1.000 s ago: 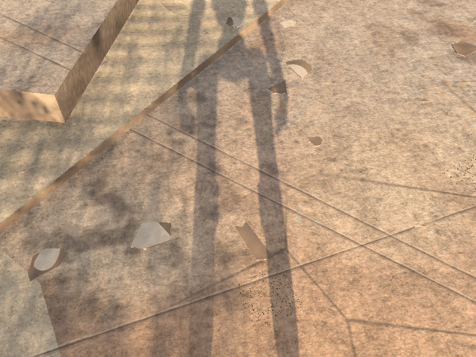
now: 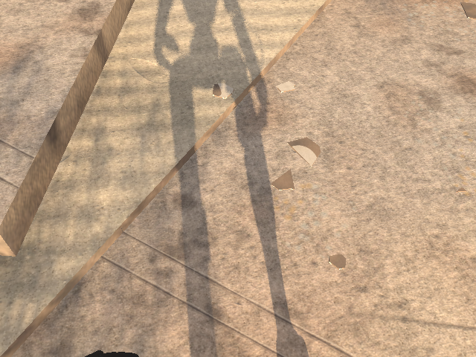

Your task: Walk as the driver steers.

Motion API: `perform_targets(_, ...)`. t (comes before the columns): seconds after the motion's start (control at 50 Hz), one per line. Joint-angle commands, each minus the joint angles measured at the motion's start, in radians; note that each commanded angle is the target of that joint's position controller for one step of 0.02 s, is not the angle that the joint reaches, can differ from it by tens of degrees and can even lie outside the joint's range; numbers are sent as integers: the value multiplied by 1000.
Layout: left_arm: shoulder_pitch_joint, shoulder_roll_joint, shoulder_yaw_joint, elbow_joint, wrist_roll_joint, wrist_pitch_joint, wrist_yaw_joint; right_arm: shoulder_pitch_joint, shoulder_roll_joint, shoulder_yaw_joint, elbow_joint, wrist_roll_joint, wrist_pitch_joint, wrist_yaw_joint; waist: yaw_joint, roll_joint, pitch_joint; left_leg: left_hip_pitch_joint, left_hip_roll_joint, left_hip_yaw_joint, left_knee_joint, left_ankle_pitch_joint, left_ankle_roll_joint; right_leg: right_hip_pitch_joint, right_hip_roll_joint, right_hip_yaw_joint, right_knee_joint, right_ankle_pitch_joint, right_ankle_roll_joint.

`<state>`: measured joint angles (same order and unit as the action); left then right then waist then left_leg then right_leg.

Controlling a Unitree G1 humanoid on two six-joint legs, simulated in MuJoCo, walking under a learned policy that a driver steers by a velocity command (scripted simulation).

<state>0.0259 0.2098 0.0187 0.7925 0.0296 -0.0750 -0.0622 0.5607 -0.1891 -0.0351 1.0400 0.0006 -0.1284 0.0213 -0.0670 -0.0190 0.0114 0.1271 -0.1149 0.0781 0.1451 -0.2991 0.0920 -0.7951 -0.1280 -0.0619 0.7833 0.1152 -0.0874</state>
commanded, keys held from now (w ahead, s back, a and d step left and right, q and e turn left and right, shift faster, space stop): w+shift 0.12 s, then w+q+shift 0.78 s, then w+e+shift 0.10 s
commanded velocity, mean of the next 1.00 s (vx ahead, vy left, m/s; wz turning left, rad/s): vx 1.00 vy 0.00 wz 0.61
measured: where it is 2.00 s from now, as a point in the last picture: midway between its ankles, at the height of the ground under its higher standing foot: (118, 78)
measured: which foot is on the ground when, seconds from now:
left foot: down 0.00-0.16, up 0.18-0.58, down 0.60-1.00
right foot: up 0.00-0.12, down 0.14-0.60, up 0.62-0.96, down 0.98-1.00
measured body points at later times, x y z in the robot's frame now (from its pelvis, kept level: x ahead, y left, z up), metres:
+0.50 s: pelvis +0.48 +0.00 -0.01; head +0.50 +0.01 +0.44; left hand +0.36 +0.22 -0.15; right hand +0.72 -0.19 -0.11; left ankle +0.68 +0.14 -0.67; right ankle +0.32 -0.08 -0.73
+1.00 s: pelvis +0.94 +0.15 -0.01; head +0.97 +0.18 +0.44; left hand +1.06 +0.46 -0.06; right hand +1.07 -0.12 -0.12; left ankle +0.73 +0.08 -0.73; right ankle +1.19 +0.13 -0.70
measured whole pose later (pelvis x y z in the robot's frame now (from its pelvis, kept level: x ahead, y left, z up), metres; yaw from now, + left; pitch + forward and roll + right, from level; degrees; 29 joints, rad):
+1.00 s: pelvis +0.94 +0.15 -0.01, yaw +37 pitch +3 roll -2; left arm -0.07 0.22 -0.03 0.60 0.04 -0.08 -0.01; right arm 0.45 -0.32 -0.08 0.88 -0.01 -0.09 0.01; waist -0.13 0.02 0.05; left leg 0.12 -0.13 -0.24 0.31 -0.41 0.17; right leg -0.65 -0.03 0.01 0.57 -0.09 0.00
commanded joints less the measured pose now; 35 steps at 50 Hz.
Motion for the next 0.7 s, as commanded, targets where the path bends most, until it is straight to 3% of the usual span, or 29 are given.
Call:
perform_targets(0.02,-136,35,-8,-79,-12,-10,-2,-6,-133,-10,-53,7,-26,-13,24,26,169,-194,247,-66,-173,662,59,209,74,-84,-180,96,-26)
perform_targets(0.06,-126,66,0,-83,-9,-13,9,4,-175,-12,-48,-6,-18,-22,44,75,104,-19,270,-42,-55,1056,39,257,144,-111,-231,11,-50)
perform_targets(0.08,-83,87,8,-77,-8,-12,17,7,-200,-16,-43,-17,-8,-31,74,114,51,48,290,-41,49,1250,30,307,184,-115,-235,-72,-62)
perform_targets(0.1,32,120,21,-50,-9,-13,28,-1,-224,-22,-37,-32,7,-43,136,145,-19,77,307,-41,215,1359,26,416,210,-97,-238,-146,-77)
perform_targets(0.12,222,159,40,6,-11,-12,43,-30,-246,-29,-39,-45,22,-52,223,162,-118,55,317,-36,445,1359,29,596,220,-74,-250,-211,-96)
perform_targets(0.14,412,200,62,61,3,-10,62,-73,-233,-29,-53,-44,29,-52,311,142,-195,-118,289,-37,730,1147,36,850,146,-1,-270,-265,-120)
perform_targets(0.16,511,286,87,71,38,-10,78,-43,-98,-1,-94,-26,23,-32,273,-47,-309,-456,173,-36,1126,472,42,1133,-131,327,-246,-578,-160)
perform_targets(0.18,464,275,92,68,41,-12,55,51,-55,8,-113,39,8,-20,176,-235,-422,-756,43,-151,1396,-141,37,1280,-316,857,-444,-758,-249)
perform_targets(0.2,363,197,84,68,24,-17,43,-94,-141,-9,-137,30,8,-34,169,-67,-253,-842,133,-179,1361,-6,68,1135,-242,730,-517,-796,-185)
perform_targets(0.22,307,136,70,72,18,-30,40,-171,-141,-11,-154,26,8,-29,150,11,-124,-828,166,-172,1294,71,68,957,-225,574,-554,-673,-155)
perform_targets(0.24,276,100,63,83,23,-40,38,-189,-116,-7,-151,15,18,-22,112,72,-48,-788,202,-173,1239,91,68,823,-193,462,-587,-556,-120)
perform_targets(0.28,294,55,45,123,10,-55,45,-166,-64,-2,-158,-23,56,3,51,15,17,-728,240,-173,1194,99,49,661,-139,283,-631,-451,-64)
perform_targets(0.32,309,52,43,150,-19,-69,44,-230,-48,-3,-191,-27,83,18,31,1,67,-791,262,-153,1173,137,35,630,-86,125,-655,-325,-1)
perform_targets(0.34,316,71,44,150,-20,-77,41,-275,-43,0,-221,-25,91,25,29,-20,81,-817,265,-129,1142,180,28,611,-89,64,-671,-246,19)
perform_targets(0.38,325,66,39,155,-14,-86,35,-386,-42,7,-267,-16,92,32,40,-27,128,-828,248,-67,1024,296,25,571,-25,-81,-694,-49,54)
perform_targets(0.42,351,75,34,159,-12,-92,39,-449,-50,10,-290,-8,87,37,49,-20,137,-815,211,7,889,393,37,607,10,-172,-686,183,76)
perform_targets(0.46,380,101,30,166,-18,-92,57,-533,-59,17,-322,-11,79,45,58,-6,161,-773,182,79,696,441,55,662,1,-219,-690,341,89)
perform_targets(0.5,413,149,32,161,-22,-84,84,-537,-86,13,-320,-18,73,52,48,-34,115,-687,105,149,584,460,78,779,-23,-244,-610,686,104)
perform_targets(0.54,387,219,49,137,-17,-60,113,-411,-141,-4,-287,-17,78,49,-38,-98,16,-534,40,161,553,390,102,860,-70,-240,-416,965,107)
perform_targets(0.56,341,250,60,118,-10,-42,120,-256,-185,-23,-247,-15,81,44,-123,-117,-62,-379,13,146,561,331,122,848,-91,-226,-226,1035,98)
perform_targets(0.58,273,268,70,91,1,-24,119,-37,-233,-50,-183,-14,85,31,-223,-117,-156,-176,10,92,561,254,158,780,-106,-195,44,1001,79)
perform_targets(0.6,220,272,80,79,7,-11,105,93,-271,-80,-145,-5,89,10,-285,-44,-180,-18,45,-5,478,173,205,642,-32,-196,439,586,60)
perform_targets(0.62,183,108,41,34,23,-26,78,-21,-305,-94,-138,6,101,-5,-152,226,-54,39,141,-201,515,263,233,276,157,-141,806,-517,64)
perform_targets(0.64,266,70,20,-87,-12,-49,68,-96,-387,-105,-183,-30,109,-2,-20,281,-217,251,305,-713,334,115,446,-39,192,57,972,-627,96)
perform_targets(0.66,221,107,9,-105,-2,-76,64,-116,-335,-103,-209,-39,109,-9,-40,122,-199,225,378,-920,103,-182,434,-130,141,153,888,-564,80)
perform_targets(0.68,182,148,15,-96,-1,-84,60,-143,-255,-87,-203,-37,103,-16,-4,-46,-59,54,363,-864,42,-226,365,-107,88,160,755,-480,78)
perform_targets(0.7,148,145,13,-102,16,-78,61,-172,-233,-80,-198,-30,92,-19,41,-104,3,-101,322,-780,40,-122,326,-37,58,157,665,-462,91)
